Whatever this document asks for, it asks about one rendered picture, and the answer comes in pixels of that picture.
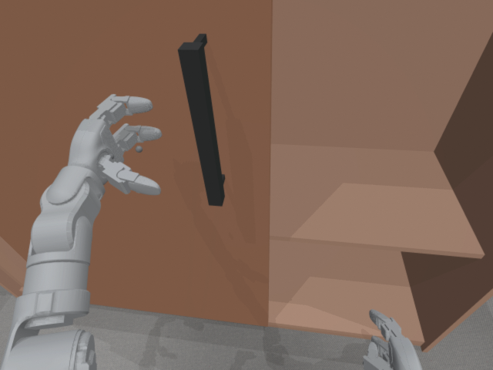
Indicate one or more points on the left robot forearm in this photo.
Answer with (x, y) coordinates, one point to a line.
(55, 288)

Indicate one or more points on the robot right hand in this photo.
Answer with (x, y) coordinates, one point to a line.
(397, 354)

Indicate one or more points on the left robot upper arm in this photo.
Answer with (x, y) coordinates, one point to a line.
(66, 350)

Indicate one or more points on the handle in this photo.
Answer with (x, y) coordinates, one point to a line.
(193, 64)

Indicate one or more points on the robot left hand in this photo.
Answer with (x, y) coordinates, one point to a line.
(93, 141)

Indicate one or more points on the wardrobe door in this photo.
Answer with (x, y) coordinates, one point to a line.
(170, 253)
(12, 263)

